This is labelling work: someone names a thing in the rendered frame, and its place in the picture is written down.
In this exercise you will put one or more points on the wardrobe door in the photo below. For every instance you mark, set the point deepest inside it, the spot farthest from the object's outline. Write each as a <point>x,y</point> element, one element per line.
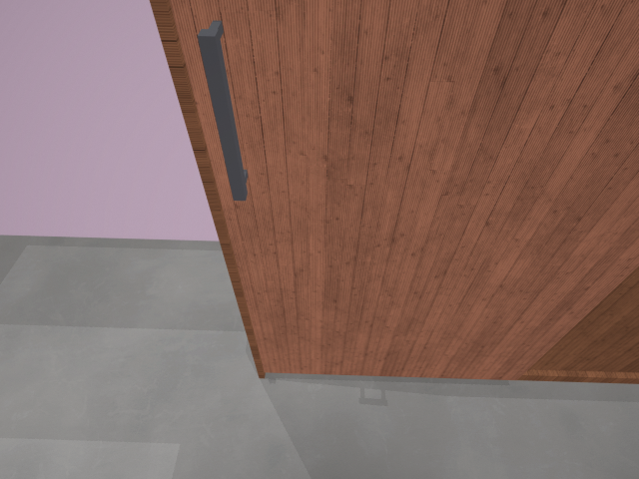
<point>606,339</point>
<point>436,188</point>

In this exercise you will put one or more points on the handle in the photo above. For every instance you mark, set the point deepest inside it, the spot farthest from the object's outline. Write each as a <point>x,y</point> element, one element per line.
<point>213,59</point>

